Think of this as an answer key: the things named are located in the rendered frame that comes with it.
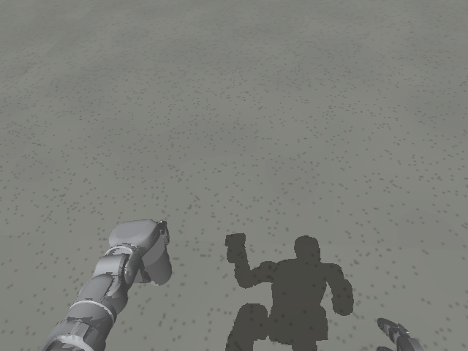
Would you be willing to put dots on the right robot hand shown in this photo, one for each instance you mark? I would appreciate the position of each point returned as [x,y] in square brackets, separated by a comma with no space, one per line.
[399,336]

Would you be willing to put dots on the cup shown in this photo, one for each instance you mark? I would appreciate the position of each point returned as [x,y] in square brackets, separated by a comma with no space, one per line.
[157,263]

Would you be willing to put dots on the left robot arm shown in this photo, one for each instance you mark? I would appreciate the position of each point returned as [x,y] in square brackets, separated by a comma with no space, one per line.
[87,324]

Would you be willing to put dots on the left robot hand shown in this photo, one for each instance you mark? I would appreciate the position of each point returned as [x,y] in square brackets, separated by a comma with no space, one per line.
[141,234]

